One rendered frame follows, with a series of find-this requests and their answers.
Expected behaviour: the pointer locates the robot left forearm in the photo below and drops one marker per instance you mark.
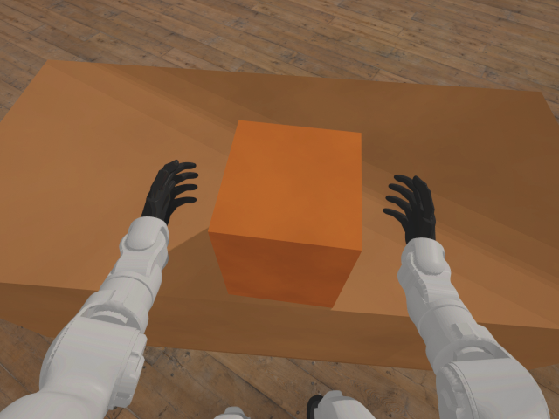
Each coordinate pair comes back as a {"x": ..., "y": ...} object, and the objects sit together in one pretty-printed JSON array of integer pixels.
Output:
[{"x": 129, "y": 291}]

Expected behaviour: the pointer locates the right robot upper arm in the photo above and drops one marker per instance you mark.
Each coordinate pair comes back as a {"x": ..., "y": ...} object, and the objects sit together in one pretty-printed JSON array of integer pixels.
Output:
[{"x": 487, "y": 389}]

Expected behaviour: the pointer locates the right robot hand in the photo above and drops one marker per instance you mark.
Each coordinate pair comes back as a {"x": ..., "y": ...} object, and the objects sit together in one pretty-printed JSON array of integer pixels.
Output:
[{"x": 419, "y": 219}]

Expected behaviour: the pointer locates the robot right forearm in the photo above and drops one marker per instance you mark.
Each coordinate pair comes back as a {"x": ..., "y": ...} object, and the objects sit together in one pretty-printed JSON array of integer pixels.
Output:
[{"x": 448, "y": 329}]

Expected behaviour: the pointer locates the pedestal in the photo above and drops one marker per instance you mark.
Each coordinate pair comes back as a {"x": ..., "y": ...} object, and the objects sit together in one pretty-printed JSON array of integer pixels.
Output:
[{"x": 84, "y": 142}]

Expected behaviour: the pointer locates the left robot shin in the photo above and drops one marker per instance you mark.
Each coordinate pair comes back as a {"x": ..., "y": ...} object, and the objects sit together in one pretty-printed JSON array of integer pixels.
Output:
[{"x": 234, "y": 409}]

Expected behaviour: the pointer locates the carton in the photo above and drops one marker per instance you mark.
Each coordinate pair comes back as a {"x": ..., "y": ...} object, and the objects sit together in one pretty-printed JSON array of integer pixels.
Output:
[{"x": 287, "y": 223}]

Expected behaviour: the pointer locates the left robot hand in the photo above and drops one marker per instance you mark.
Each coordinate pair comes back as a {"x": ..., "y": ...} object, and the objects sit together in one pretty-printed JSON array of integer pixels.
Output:
[{"x": 160, "y": 201}]

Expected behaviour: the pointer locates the robot right thigh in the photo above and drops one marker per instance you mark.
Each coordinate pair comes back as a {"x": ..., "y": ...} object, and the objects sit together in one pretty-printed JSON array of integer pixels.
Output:
[{"x": 341, "y": 407}]

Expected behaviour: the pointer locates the left robot upper arm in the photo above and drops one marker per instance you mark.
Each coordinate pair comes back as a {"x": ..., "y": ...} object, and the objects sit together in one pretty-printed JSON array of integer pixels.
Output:
[{"x": 96, "y": 367}]

